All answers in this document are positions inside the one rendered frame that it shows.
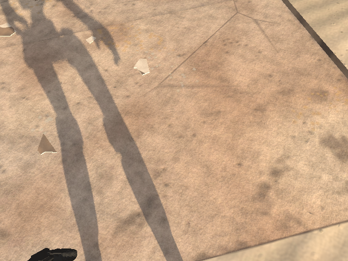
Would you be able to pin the robot left hand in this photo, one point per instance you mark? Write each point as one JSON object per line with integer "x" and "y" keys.
{"x": 64, "y": 254}

